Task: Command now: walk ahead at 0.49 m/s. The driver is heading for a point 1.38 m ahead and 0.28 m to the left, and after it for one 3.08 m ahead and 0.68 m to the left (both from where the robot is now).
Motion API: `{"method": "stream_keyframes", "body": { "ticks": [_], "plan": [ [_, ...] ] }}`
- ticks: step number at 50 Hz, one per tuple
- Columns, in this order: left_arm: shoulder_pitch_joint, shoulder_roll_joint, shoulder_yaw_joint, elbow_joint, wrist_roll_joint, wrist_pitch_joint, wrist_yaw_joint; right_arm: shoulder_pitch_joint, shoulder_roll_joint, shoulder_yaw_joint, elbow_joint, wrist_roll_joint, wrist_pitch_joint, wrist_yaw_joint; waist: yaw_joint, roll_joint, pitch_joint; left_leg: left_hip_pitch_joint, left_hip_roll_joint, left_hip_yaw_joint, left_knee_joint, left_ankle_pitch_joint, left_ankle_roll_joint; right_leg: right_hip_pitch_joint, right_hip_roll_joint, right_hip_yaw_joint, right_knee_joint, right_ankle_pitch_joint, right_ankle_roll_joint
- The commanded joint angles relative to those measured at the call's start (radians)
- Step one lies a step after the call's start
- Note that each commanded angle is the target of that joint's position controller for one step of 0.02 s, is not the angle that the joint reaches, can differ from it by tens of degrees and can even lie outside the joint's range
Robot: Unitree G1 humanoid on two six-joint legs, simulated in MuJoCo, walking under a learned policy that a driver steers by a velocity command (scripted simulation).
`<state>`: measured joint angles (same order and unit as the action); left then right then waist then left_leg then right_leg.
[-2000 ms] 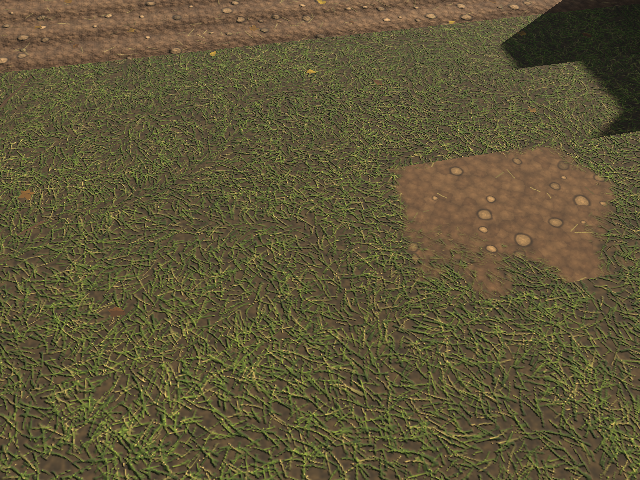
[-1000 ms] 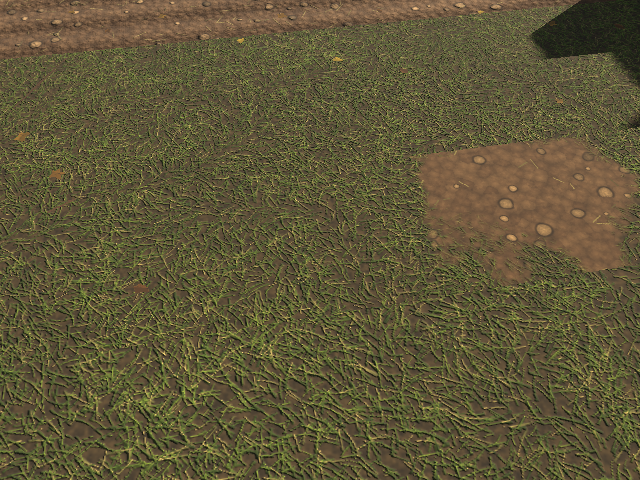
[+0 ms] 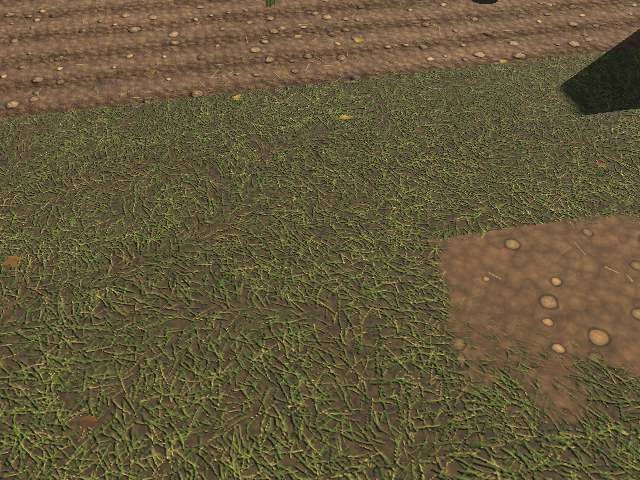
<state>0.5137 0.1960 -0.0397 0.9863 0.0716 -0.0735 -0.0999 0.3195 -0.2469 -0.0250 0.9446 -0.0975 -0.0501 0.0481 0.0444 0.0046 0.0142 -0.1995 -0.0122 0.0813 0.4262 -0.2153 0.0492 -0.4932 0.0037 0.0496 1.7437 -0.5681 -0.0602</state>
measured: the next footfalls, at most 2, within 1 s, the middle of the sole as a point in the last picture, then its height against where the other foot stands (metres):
right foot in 0.26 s outside the picture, level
left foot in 0.98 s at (293, 411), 0.19 m lower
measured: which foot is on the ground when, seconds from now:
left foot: down 0.00-0.28, up 0.30-0.96, down 0.98-1.00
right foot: up 0.00-0.24, down 0.26-1.00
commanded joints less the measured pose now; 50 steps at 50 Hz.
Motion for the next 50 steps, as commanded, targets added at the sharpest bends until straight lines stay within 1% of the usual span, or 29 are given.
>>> {"method": "stream_keyframes", "body": {
  "ticks": [1,2,3,6,10,12,13,14,15,16,17,18,20,22,23,26,28,30,32,34,36,38,39,41,43,46,47,49,50],
  "plan": [
    [-0.188,0.004,0.002,-0.130,0.036,-0.020,0.029,-0.038,0.061,0.048,-0.076,0.010,-0.042,-0.008,-0.001,-0.029,0.183,-0.193,0.309,-0.217,-0.339,0.234,0.265,-0.226,-0.213,0.062,-0.665,0.408,-0.076],
    [-0.157,0.001,0.005,-0.128,0.039,0.001,0.024,-0.041,0.000,0.035,-0.073,0.035,-0.062,-0.009,0.030,0.031,0.134,-0.261,0.227,-0.157,-0.319,0.172,0.254,-0.076,-0.165,-0.005,-0.777,0.510,-0.070],
    [-0.154,0.012,0.004,-0.140,0.024,0.017,0.017,-0.067,-0.029,0.032,-0.068,0.033,-0.078,-0.009,0.048,0.058,0.099,-0.348,0.208,-0.140,-0.321,0.171,0.238,0.046,-0.150,-0.022,-0.851,0.527,-0.065],
    [-0.231,0.029,-0.015,-0.188,0.002,0.026,0.020,-0.024,-0.152,-0.017,-0.044,0.030,-0.089,0.024,0.028,0.016,0.086,-0.204,0.275,-0.187,-0.289,0.343,0.242,0.043,-0.117,0.021,-1.057,0.601,-0.031],
    [-0.443,0.138,0.020,-0.226,-0.006,0.000,0.045,0.099,-0.116,-0.017,-0.010,0.014,-0.057,0.022,-0.056,0.004,0.073,0.062,0.245,-0.143,-0.182,0.364,0.183,-0.018,-0.052,-0.028,-1.178,0.688,-0.037],
    [-0.445,0.191,0.052,-0.226,-0.014,-0.015,0.048,0.111,-0.131,-0.021,-0.005,0.019,-0.047,0.014,-0.029,0.026,0.040,0.092,0.218,-0.104,-0.100,0.483,0.133,0.121,-0.009,-0.081,-1.180,0.632,-0.065],
    [-0.347,0.241,0.079,-0.200,-0.028,-0.031,0.052,0.101,-0.125,-0.022,-0.017,0.015,-0.053,0.012,0.015,0.005,-0.020,0.025,0.158,-0.043,0.043,0.563,0.077,0.325,0.000,-0.079,-1.146,0.665,-0.096],
    [-0.144,0.309,0.101,-0.149,-0.041,-0.039,0.054,0.201,-0.040,0.000,-0.018,0.003,-0.059,0.013,0.033,-0.135,-0.241,-0.170,0.050,0.013,0.330,0.314,-0.007,0.745,-0.129,0.089,-1.118,0.776,-0.232],
    [0.098,0.294,0.095,-0.108,-0.045,-0.030,0.054,0.292,0.048,0.041,-0.018,-0.010,-0.067,0.037,0.102,-0.259,-0.460,-0.454,-0.079,-0.003,0.638,-0.358,-0.049,1.111,-0.375,0.553,-1.297,0.493,-0.403],
    [0.197,0.254,0.099,-0.048,-0.012,-0.036,0.063,0.061,-0.058,0.008,-0.048,0.030,-0.056,0.043,0.198,-0.149,-0.235,-0.655,-0.050,-0.135,0.813,-0.399,0.005,0.968,-0.310,0.628,-1.440,0.113,-0.281],
    [0.052,0.249,0.101,-0.062,-0.019,-0.050,0.072,-0.011,-0.070,0.003,-0.062,0.046,-0.060,0.017,0.136,-0.147,-0.061,-0.678,0.012,-0.157,0.849,-0.302,0.039,0.725,-0.289,0.529,-1.488,-0.004,-0.216],
    [-0.083,0.194,0.088,-0.088,-0.026,-0.049,0.082,-0.007,-0.092,-0.003,-0.056,0.031,-0.064,-0.012,0.075,-0.098,-0.041,-0.587,0.061,-0.167,0.817,-0.227,0.049,0.557,-0.273,0.475,-1.513,0.091,-0.222],
    [-0.185,0.089,0.053,-0.095,-0.032,-0.048,0.094,-0.019,-0.020,0.020,-0.069,-0.004,-0.063,-0.039,-0.015,-0.041,-0.043,-0.414,0.141,-0.179,0.735,-0.153,0.040,0.338,-0.268,0.362,-1.556,0.332,-0.229],
    [-0.240,0.076,0.056,-0.106,-0.032,-0.060,0.101,-0.036,0.015,0.028,-0.081,0.010,-0.046,-0.043,-0.046,0.000,-0.056,-0.340,0.152,-0.163,0.628,-0.173,-0.004,0.258,-0.231,0.261,-1.608,0.413,-0.206],
    [-0.239,0.100,0.066,-0.103,-0.028,-0.069,0.099,-0.046,0.007,0.028,-0.082,0.025,-0.041,-0.039,-0.043,-0.006,-0.043,-0.334,0.142,-0.141,0.582,-0.131,-0.024,0.240,-0.207,0.204,-1.622,0.450,-0.202],
    [-0.126,0.131,0.079,-0.051,0.002,-0.068,0.059,-0.086,0.010,0.028,-0.095,0.011,-0.025,-0.008,-0.011,-0.017,-0.022,-0.330,0.124,-0.101,0.473,0.089,-0.050,0.197,-0.173,0.107,-1.601,0.546,-0.205],
    [-0.098,0.108,0.072,-0.035,0.029,-0.059,0.045,-0.022,0.013,0.035,-0.082,-0.013,-0.026,0.016,-0.035,-0.042,-0.007,-0.234,0.092,-0.087,0.608,0.257,-0.031,0.064,-0.141,0.067,-1.533,0.519,-0.199],
    [-0.075,0.082,0.060,-0.032,0.030,-0.058,0.045,-0.074,-0.035,0.020,-0.110,-0.009,-0.033,0.018,-0.019,-0.045,0.007,-0.374,0.104,-0.104,0.590,0.239,-0.019,0.182,-0.180,0.119,-1.469,0.490,-0.219],
    [-0.004,0.081,0.054,-0.003,0.037,-0.062,0.058,-0.137,-0.066,0.007,-0.148,-0.002,-0.037,0.002,0.009,-0.051,0.008,-0.492,0.110,-0.124,0.566,0.139,-0.018,0.348,-0.218,0.179,-1.391,0.537,-0.230],
    [0.183,0.067,0.050,0.053,0.019,-0.069,0.100,-0.271,-0.025,0.017,-0.203,-0.012,-0.042,-0.015,0.116,-0.038,0.013,-0.772,0.125,-0.176,0.434,0.180,-0.036,0.673,-0.246,0.236,-1.300,0.483,-0.246],
    [0.416,-0.003,0.038,0.159,0.013,-0.059,0.141,-0.420,0.030,0.034,-0.240,0.007,-0.048,-0.025,0.216,-0.016,0.078,-1.166,0.183,-0.282,0.191,0.356,-0.064,1.023,-0.286,0.321,-1.177,0.390,-0.209],
    [0.336,-0.030,0.016,0.112,-0.018,-0.046,0.127,-0.373,0.058,0.045,-0.187,0.004,-0.053,-0.005,0.188,0.004,0.080,-0.830,0.179,-0.175,0.012,0.680,-0.046,0.626,-0.166,0.196,-1.125,0.346,-0.192],
    [0.272,-0.015,0.007,0.092,-0.002,-0.035,0.094,-0.338,0.094,0.056,-0.182,-0.001,-0.042,0.008,0.143,-0.055,0.093,-0.464,0.138,-0.078,0.077,0.805,-0.017,0.227,-0.113,0.130,-1.183,0.278,-0.192],
    [0.135,-0.001,0.003,0.036,0.019,-0.044,0.053,-0.285,0.019,0.039,-0.195,-0.008,-0.014,0.020,0.064,-0.049,0.126,-0.140,0.118,-0.061,0.238,0.775,-0.001,-0.139,-0.106,0.124,-1.217,0.159,-0.185],
    [0.142,0.032,0.010,0.035,-0.001,-0.068,0.066,-0.335,-0.046,0.026,-0.227,-0.008,0.003,0.015,0.068,0.004,0.173,-0.212,0.135,-0.091,0.146,0.612,-0.007,0.012,-0.142,0.169,-1.149,0.138,-0.161],
    [0.277,0.073,0.020,0.089,-0.024,-0.032,0.124,-0.419,-0.016,0.045,-0.204,0.004,-0.002,0.012,0.162,-0.013,0.197,-0.311,0.174,-0.120,-0.146,0.647,-0.023,0.341,-0.144,0.209,-1.018,0.191,-0.108],
    [0.280,0.081,0.023,0.096,-0.030,-0.016,0.122,-0.386,-0.043,0.033,-0.162,0.014,-0.006,0.007,0.153,0.001,0.178,-0.260,0.176,-0.104,-0.199,0.653,-0.034,0.380,-0.136,0.203,-0.969,0.259,-0.088],
    [0.273,0.109,0.030,0.101,-0.020,0.014,0.080,-0.010,-0.134,-0.020,-0.018,0.015,-0.026,-0.022,-0.021,0.124,0.047,0.233,0.141,0.020,-0.298,0.858,-0.020,0.268,-0.026,0.058,-0.610,0.422,-0.008],
    [0.323,0.049,0.011,0.147,0.044,0.026,0.024,0.355,-0.159,-0.049,0.078,0.016,-0.034,-0.025,-0.150,0.194,-0.076,0.750,0.218,-0.044,-0.096,1.015,0.086,-0.085,-0.010,0.033,-0.263,0.265,0.072]
  ]
}}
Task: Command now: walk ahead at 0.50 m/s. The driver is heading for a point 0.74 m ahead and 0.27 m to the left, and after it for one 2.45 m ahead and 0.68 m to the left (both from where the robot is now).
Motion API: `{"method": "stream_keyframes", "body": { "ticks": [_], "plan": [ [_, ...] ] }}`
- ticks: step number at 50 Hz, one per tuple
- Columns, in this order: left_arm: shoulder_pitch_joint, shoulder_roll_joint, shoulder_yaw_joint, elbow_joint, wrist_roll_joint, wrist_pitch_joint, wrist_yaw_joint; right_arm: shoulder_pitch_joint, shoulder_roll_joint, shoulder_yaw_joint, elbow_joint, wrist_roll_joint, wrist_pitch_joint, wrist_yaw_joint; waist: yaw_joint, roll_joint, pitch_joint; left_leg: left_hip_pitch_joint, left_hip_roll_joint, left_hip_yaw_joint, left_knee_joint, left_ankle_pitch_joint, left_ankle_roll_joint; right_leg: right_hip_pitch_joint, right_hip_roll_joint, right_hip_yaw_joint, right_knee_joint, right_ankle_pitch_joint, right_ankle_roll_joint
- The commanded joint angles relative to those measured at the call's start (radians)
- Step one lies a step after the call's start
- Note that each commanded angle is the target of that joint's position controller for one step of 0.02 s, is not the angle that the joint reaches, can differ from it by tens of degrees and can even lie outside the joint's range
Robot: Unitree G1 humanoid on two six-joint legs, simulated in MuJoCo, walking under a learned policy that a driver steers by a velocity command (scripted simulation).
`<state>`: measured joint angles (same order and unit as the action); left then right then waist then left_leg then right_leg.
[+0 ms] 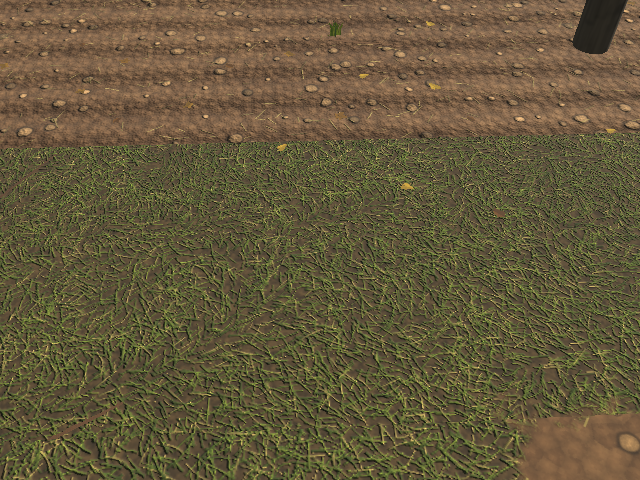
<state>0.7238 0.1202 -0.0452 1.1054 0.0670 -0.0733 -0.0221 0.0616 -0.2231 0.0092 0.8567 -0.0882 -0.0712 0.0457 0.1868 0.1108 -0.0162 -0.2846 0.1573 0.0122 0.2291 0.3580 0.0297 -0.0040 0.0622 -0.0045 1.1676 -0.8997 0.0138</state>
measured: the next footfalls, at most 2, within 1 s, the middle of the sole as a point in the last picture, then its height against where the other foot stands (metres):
right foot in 0.44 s outside the picture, level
left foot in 0.98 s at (304, 470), level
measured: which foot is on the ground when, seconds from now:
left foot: down 0.00-0.46, up 0.48-0.96, down 0.98-1.00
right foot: down 0.00-0.00, up 0.02-0.42, down 0.44-1.00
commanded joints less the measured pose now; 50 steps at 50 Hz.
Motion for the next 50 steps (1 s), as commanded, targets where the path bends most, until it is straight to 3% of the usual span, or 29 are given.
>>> {"method": "stream_keyframes", "body": {
  "ticks": [1,2,3,4,6,7,8,9,13,19,21,22,23,24,25,26,27,29,31,34,38,39,40,42,45,46,48,49,50],
  "plan": [
    [0.272,-0.014,-0.009,0.025,0.023,0.024,-0.088,0.731,-0.256,-0.103,0.157,0.029,-0.006,0.013,-0.235,0.188,-0.468,1.270,0.243,-0.109,0.538,0.840,0.348,-0.718,0.012,0.087,0.789,0.084,0.019],
    [0.036,0.129,0.024,-0.053,-0.002,0.015,-0.113,0.764,-0.233,-0.104,0.180,-0.023,0.007,0.026,-0.339,0.067,-0.420,1.214,0.253,-0.190,0.515,0.803,0.370,-0.917,0.030,0.081,0.995,0.012,0.044],
    [-0.183,0.162,0.043,-0.169,-0.023,0.000,-0.116,0.677,-0.258,-0.113,0.177,-0.012,0.019,0.022,-0.339,0.049,-0.258,1.037,0.262,-0.222,0.351,0.317,0.329,-1.116,-0.014,0.019,0.977,0.084,0.014],
    [-0.311,0.190,0.062,-0.211,-0.028,-0.021,-0.096,0.521,-0.207,-0.094,0.131,0.004,0.020,0.020,-0.294,-0.087,-0.054,0.692,0.239,-0.227,0.195,-0.173,0.302,-1.166,-0.094,-0.008,0.842,0.214,-0.018],
    [-0.332,0.093,0.038,-0.218,-0.015,-0.035,-0.050,0.367,-0.084,-0.047,0.078,-0.020,0.006,0.022,-0.170,-0.125,0.097,0.131,0.261,-0.207,0.062,-0.218,0.322,-0.897,-0.209,0.088,0.538,0.456,-0.091],
    [-0.359,0.011,0.012,-0.226,0.022,-0.030,-0.035,0.273,0.023,-0.009,0.051,-0.011,-0.023,-0.001,-0.120,-0.118,0.161,-0.032,0.202,-0.181,-0.046,-0.301,0.286,-0.834,-0.277,0.140,0.224,0.666,-0.143],
    [-0.363,0.007,0.011,-0.215,0.033,-0.025,-0.047,0.238,0.025,-0.003,0.040,0.019,-0.047,-0.014,-0.123,-0.115,0.182,-0.143,0.140,-0.122,-0.120,-0.366,0.283,-0.733,-0.271,0.103,-0.027,0.830,-0.156],
    [-0.350,0.038,0.023,-0.208,0.031,-0.015,-0.055,0.238,-0.016,-0.008,0.038,0.037,-0.062,-0.019,-0.109,-0.084,0.131,-0.154,0.088,-0.076,-0.099,-0.385,0.272,-0.623,-0.241,0.064,-0.169,0.949,-0.147],
    [-0.478,0.086,0.010,-0.289,-0.002,0.021,-0.063,0.286,-0.142,-0.048,0.072,0.024,-0.067,0.017,-0.119,-0.087,0.097,-0.052,0.123,-0.090,-0.060,-0.066,0.264,-0.542,-0.187,0.066,-0.433,0.993,-0.089],
    [-0.762,0.177,0.046,-0.351,-0.008,0.011,-0.038,0.478,-0.105,-0.061,0.147,0.008,-0.030,0.016,-0.236,-0.075,0.107,0.310,0.114,-0.077,0.019,-0.141,0.209,-0.615,-0.125,0.007,-0.610,0.942,-0.105],
    [-0.780,0.215,0.071,-0.361,-0.015,-0.004,-0.028,0.457,-0.127,-0.075,0.139,0.015,-0.024,0.016,-0.206,-0.070,0.069,0.273,0.073,-0.062,0.088,0.001,0.177,-0.414,-0.075,-0.057,-0.633,0.906,-0.138],
    [-0.694,0.256,0.093,-0.338,-0.027,-0.017,-0.021,0.421,-0.135,-0.081,0.122,0.013,-0.029,0.021,-0.160,-0.074,0.005,0.154,0.010,-0.013,0.194,0.087,0.131,-0.175,-0.065,-0.062,-0.581,0.950,-0.174],
    [-0.494,0.301,0.107,-0.276,-0.031,-0.028,-0.020,0.489,-0.063,-0.066,0.119,0.010,-0.040,0.021,-0.133,-0.185,-0.192,-0.090,-0.096,0.039,0.451,-0.073,0.055,0.269,-0.180,0.053,-0.523,1.080,-0.283],
    [-0.229,0.311,0.108,-0.219,-0.040,-0.020,-0.013,0.531,0.008,-0.032,0.104,0.008,-0.050,0.042,-0.038,-0.325,-0.388,-0.351,-0.216,0.054,0.724,-0.695,0.003,0.593,-0.454,0.479,-0.735,0.911,-0.447],
    [-0.089,0.275,0.112,-0.151,-0.006,-0.017,0.002,0.361,-0.047,-0.057,0.091,0.034,-0.038,0.052,0.037,-0.216,-0.241,-0.489,-0.183,-0.052,0.889,-0.954,0.041,0.492,-0.451,0.593,-0.889,0.591,-0.349],
    [-0.204,0.288,0.124,-0.153,-0.011,-0.034,0.015,0.284,-0.059,-0.070,0.080,0.049,-0.038,0.033,-0.015,-0.199,-0.022,-0.526,-0.126,-0.082,0.941,-0.875,0.064,0.243,-0.425,0.479,-0.941,0.480,-0.281],
    [-0.333,0.240,0.116,-0.171,-0.030,-0.038,0.028,0.295,-0.067,-0.076,0.090,0.039,-0.038,0.004,-0.078,-0.204,0.022,-0.450,-0.076,-0.086,0.932,-0.823,0.072,0.085,-0.407,0.384,-0.975,0.538,-0.268],
    [-0.422,0.119,0.084,-0.178,-0.033,-0.043,0.038,0.332,0.036,-0.053,0.101,0.006,-0.035,-0.023,-0.155,-0.171,0.025,-0.292,-0.021,-0.106,0.887,-0.729,0.079,-0.086,-0.384,0.239,-1.037,0.696,-0.258],
    [-0.428,0.079,0.081,-0.176,-0.014,-0.051,0.039,0.365,0.069,-0.053,0.115,0.017,-0.026,-0.019,-0.184,-0.152,0.029,-0.252,-0.028,-0.105,0.863,-0.668,0.070,-0.115,-0.361,0.129,-1.084,0.770,-0.237],
    [-0.415,0.091,0.090,-0.158,0.015,-0.067,0.031,0.275,0.046,-0.058,0.093,0.045,-0.028,0.021,-0.172,-0.149,0.073,-0.305,-0.021,-0.082,0.748,-0.480,0.038,-0.132,-0.334,-0.044,-1.104,0.917,-0.223],
    [-0.330,0.123,0.090,-0.119,0.029,-0.067,-0.002,0.175,0.036,-0.055,0.039,0.026,-0.017,0.039,-0.166,-0.165,0.072,-0.217,-0.046,-0.035,0.646,-0.334,0.017,-0.212,-0.308,-0.172,-1.064,1.010,-0.229],
    [-0.303,0.139,0.094,-0.108,0.056,-0.060,-0.006,0.277,0.042,-0.051,0.069,0.014,-0.016,0.055,-0.186,-0.173,0.078,-0.156,-0.056,-0.043,0.817,-0.278,0.022,-0.255,-0.324,-0.171,-1.020,1.021,-0.236],
    [-0.315,0.134,0.090,-0.111,0.062,-0.059,-0.010,0.292,0.020,-0.057,0.066,0.013,-0.019,0.060,-0.197,-0.148,0.093,-0.212,-0.049,-0.075,0.828,-0.295,0.031,-0.227,-0.346,-0.167,-0.992,1.004,-0.240],
    [-0.294,0.131,0.083,-0.103,0.052,-0.063,-0.004,0.218,-0.016,-0.069,0.026,0.008,-0.025,0.051,-0.182,-0.146,0.114,-0.303,-0.046,-0.077,0.809,-0.390,0.045,-0.107,-0.370,-0.151,-0.942,1.001,-0.235],
    [-0.251,0.166,0.089,-0.101,0.038,-0.061,0.022,0.113,-0.011,-0.070,-0.037,0.010,-0.032,0.033,-0.150,-0.160,0.119,-0.355,-0.057,-0.041,0.767,-0.578,0.038,0.036,-0.403,-0.155,-0.857,1.110,-0.213],
    [-0.271,0.189,0.101,-0.112,0.041,-0.061,0.035,0.198,-0.023,-0.080,-0.021,0.012,-0.035,0.022,-0.169,-0.169,0.092,-0.260,-0.083,-0.013,0.749,-0.624,0.038,0.030,-0.391,-0.191,-0.793,1.150,-0.203],
    [-0.294,0.246,0.124,-0.116,0.002,-0.056,0.044,0.161,-0.036,-0.089,-0.053,0.022,-0.039,0.002,-0.179,-0.190,0.102,-0.141,-0.124,0.061,0.590,-0.738,0.034,0.006,-0.398,-0.214,-0.704,1.326,-0.197],
    [-0.322,0.278,0.137,-0.126,0.005,-0.048,0.040,0.275,-0.049,-0.101,-0.021,0.032,-0.054,-0.006,-0.232,-0.159,0.071,0.021,-0.186,0.121,0.511,-0.651,0.041,-0.058,-0.365,-0.258,-0.540,1.381,-0.184],
    [-0.291,0.261,0.136,-0.119,-0.001,-0.048,0.027,0.320,-0.101,-0.128,-0.003,0.039,-0.076,-0.029,-0.239,-0.082,0.025,0.187,-0.259,0.143,0.394,-0.537,0.086,-0.170,-0.284,-0.281,-0.332,1.300,-0.157]
  ]
}}
Keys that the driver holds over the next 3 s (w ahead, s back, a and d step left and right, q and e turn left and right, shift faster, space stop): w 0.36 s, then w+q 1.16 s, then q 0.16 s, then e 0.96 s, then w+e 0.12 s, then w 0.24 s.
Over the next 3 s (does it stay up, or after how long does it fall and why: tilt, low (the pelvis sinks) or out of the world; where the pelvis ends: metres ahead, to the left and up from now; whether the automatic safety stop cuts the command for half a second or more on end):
stays up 1.05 0.29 -0.21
